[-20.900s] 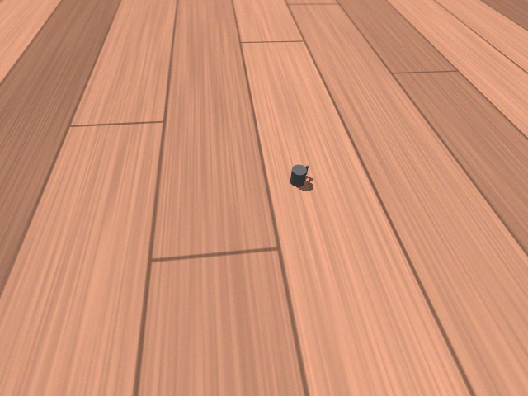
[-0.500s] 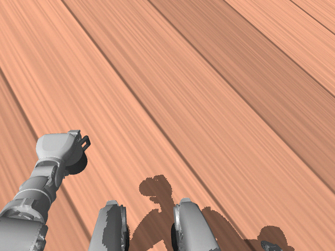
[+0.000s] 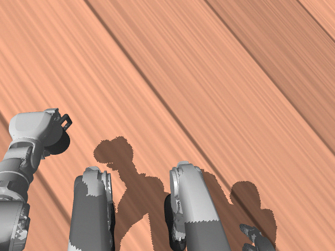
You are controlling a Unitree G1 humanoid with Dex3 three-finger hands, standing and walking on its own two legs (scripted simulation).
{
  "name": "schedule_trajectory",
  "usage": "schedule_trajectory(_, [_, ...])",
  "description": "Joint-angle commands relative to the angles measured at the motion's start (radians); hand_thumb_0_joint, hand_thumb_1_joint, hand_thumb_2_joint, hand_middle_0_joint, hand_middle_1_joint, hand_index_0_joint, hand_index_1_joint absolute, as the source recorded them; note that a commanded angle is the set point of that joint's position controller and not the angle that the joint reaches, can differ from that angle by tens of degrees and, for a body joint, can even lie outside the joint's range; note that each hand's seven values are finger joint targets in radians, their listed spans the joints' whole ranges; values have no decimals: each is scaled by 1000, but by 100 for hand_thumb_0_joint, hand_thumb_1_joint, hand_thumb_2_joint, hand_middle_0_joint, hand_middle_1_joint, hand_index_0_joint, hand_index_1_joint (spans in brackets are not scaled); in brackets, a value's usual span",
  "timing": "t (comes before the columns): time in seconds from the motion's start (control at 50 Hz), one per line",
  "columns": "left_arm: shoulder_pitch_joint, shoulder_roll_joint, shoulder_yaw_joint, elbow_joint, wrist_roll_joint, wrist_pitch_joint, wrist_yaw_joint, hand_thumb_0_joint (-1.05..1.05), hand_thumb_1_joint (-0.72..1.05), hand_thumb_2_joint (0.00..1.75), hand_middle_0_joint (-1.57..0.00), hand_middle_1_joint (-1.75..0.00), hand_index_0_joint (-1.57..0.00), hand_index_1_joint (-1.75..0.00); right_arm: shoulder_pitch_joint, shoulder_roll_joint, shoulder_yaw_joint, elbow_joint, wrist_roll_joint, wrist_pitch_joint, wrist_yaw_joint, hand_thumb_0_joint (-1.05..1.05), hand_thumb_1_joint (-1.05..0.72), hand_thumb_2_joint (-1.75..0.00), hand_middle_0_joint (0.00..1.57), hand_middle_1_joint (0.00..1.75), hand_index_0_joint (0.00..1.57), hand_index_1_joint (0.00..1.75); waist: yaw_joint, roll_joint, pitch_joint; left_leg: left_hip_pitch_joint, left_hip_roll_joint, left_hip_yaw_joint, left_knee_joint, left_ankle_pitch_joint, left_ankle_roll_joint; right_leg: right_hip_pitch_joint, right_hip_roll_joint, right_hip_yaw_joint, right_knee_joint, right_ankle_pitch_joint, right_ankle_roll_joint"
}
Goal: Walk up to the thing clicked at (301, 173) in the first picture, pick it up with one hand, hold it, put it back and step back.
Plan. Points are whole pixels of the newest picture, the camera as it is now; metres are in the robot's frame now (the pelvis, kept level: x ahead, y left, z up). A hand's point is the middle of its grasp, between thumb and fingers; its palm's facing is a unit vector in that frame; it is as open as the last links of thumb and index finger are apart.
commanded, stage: crouch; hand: left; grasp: from above
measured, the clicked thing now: (56, 132) +0.41 +0.24 -0.22
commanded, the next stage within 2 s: lower in 0.70 s
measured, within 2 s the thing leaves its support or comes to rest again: rests again in 1.52 s
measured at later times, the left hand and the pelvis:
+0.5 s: hand (51, 135) +0.41 +0.27 -0.26, palm faces -0.48 -0.06 -0.88, open 10.4 cm; pelvis -0.01 +0.00 -0.07, yaw -3 degrees
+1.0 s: hand (56, 136) +0.42 +0.27 -0.31, palm faces -0.49 -0.05 -0.87, open 10.4 cm; pelvis -0.02 -0.01 -0.12, yaw -3 degrees
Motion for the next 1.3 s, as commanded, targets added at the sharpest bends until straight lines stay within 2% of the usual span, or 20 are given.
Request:
schedule_trajectory(0.0, [-406,295,74,-217,-5,-1,99,0,53,108,-94,-86,-93,-87,195,-226,-83,-16,-17,-15,6,0,-91,-90,20,30,20,30,0,276,-721,665,-19,25,-157,257,5,169,11,-58,-173,284,-68])
schedule_trajectory(0.02, [-420,323,86,-211,1,4,103,0,52,107,-93,-86,-92,-86,190,-227,-83,-19,-14,-16,7,0,-90,-90,20,30,20,30,7,289,-723,656,-18,21,-154,249,3,151,14,-61,-154,278,-72])
schedule_trajectory(0.1, [-440,312,85,-165,-1,23,102,0,55,110,-94,-89,-94,-90,196,-237,-83,-20,-22,-20,20,0,-91,-90,20,30,20,30,-10,308,-709,634,-12,17,-116,256,1,122,12,-69,-114,288,-71])
schedule_trajectory(0.18, [-396,304,87,-120,-15,44,80,0,52,113,-93,-90,-92,-91,181,-239,-83,-22,-22,-19,27,0,-91,-90,20,30,20,30,1,292,-694,577,-13,25,-75,246,6,108,19,-71,-89,285,-68])
schedule_trajectory(0.24, [-382,334,96,-97,-22,46,55,0,52,111,-93,-89,-92,-90,177,-232,-78,-29,-16,-16,35,0,-91,-90,20,30,20,30,11,255,-674,508,-17,38,-37,234,17,128,28,-68,-80,290,-66])
schedule_trajectory(0.26, [-390,329,94,-96,-22,43,47,0,53,109,-93,-89,-93,-90,180,-231,-77,-28,-18,-15,38,0,-91,-90,20,30,20,30,-1,250,-668,477,-19,41,-23,229,19,133,29,-67,-73,291,-64])
schedule_trajectory(0.32, [-371,342,104,-95,-29,31,26,0,53,109,-94,-89,-93,-89,181,-233,-76,-29,-14,-11,45,0,-91,-90,20,30,20,30,7,230,-653,451,-16,35,-7,223,18,121,33,-73,-49,284,-64])
schedule_trajectory(0.38, [-430,394,118,-155,-23,-1,16,0,54,102,-92,-90,-92,-89,188,-237,-79,-18,-15,-5,50,0,-91,-90,20,30,20,30,4,226,-673,407,-16,40,22,211,22,133,40,-72,-24,284,-64])
schedule_trajectory(0.4, [-382,370,109,-108,-21,-2,13,0,54,104,-92,-90,-93,-89,189,-233,-77,-26,-15,-4,53,0,-91,-90,20,30,20,30,7,208,-654,395,-16,45,34,210,26,141,39,-67,-31,289,-61])
schedule_trajectory(0.5, [-450,394,124,-126,-5,-37,30,0,48,100,-88,-87,-89,-87,187,-245,-79,-10,-23,-2,54,0,-91,-90,20,30,20,30,-3,253,-644,390,-13,38,51,159,18,47,41,-78,12,231,-70])
schedule_trajectory(0.52, [-465,426,145,-132,-1,-41,40,0,49,97,-87,-88,-89,-86,183,-250,-82,-6,-24,-3,52,0,-91,-90,20,30,20,30,5,263,-650,400,-10,34,54,147,16,30,39,-81,24,221,-71])
schedule_trajectory(0.7, [-501,428,138,-100,14,-33,83,0,46,99,-86,-87,-86,-87,181,-262,-75,8,-35,-12,51,0,-91,-90,20,30,20,30,-17,306,-632,391,-9,25,75,113,9,-52,32,-98,83,194,-73])
schedule_trajectory(0.82, [-492,422,120,-37,1,-13,71,0,42,105,-88,-83,-86,-85,187,-259,-57,20,-35,-16,52,0,-91,-90,20,30,20,30,-17,273,-625,333,-15,45,122,135,18,-30,40,-92,85,218,-70])
schedule_trajectory(0.88, [-515,409,100,36,-1,-19,59,0,46,105,-90,-86,-88,-87,180,-254,-39,28,-39,-16,55,0,-91,-90,20,30,20,30,-34,226,-576,246,-18,51,160,129,27,-17,45,-90,93,222,-64])
schedule_trajectory(0.98, [-503,450,120,83,-4,-48,56,0,52,104,-93,-89,-92,-89,173,-264,-15,26,-47,-17,64,0,-91,-90,20,30,20,30,-35,181,-576,192,-15,49,216,166,34,38,52,-96,121,267,-51])
schedule_trajectory(1.06, [-509,504,166,20,10,-81,78,0,59,103,-95,-92,-96,-91,160,-277,-24,20,-55,-12,69,0,-90,-90,20,30,20,30,-30,256,-606,224,-13,43,224,170,22,17,58,-113,168,263,-59])
schedule_trajectory(1.12, [-512,493,152,29,32,-88,98,0,58,97,-93,-89,-95,-88,136,-279,-22,17,-61,-10,71,0,-90,-90,20,30,20,30,-39,293,-570,230,-11,40,230,138,18,-41,62,-123,187,235,-68])
schedule_trajectory(1.2, [-502,518,194,-11,30,-78,137,0,55,101,-92,-89,-93,-88,126,-291,-32,17,-70,-10,72,0,-90,-90,20,30,20,30,-36,345,-590,263,-8,37,240,147,10,-71,56,-132,217,233,-70])
schedule_trajectory(1.22, [-493,506,184,-16,33,-73,143,0,54,101,-92,-85,-92,-84,119,-287,-32,15,-70,-11,73,0,-89,-89,20,30,20,30,-32,364,-597,272,-6,35,235,144,9,-79,59,-135,223,230,-71])
schedule_trajectory(1.28, [-522,502,169,25,41,-60,160,0,51,98,-90,-82,-90,-82,115,-288,-21,22,-76,-17,79,0,-89,-89,20,30,20,30,-63,344,-555,238,-4,32,265,139,11,-102,63,-142,235,233,-70])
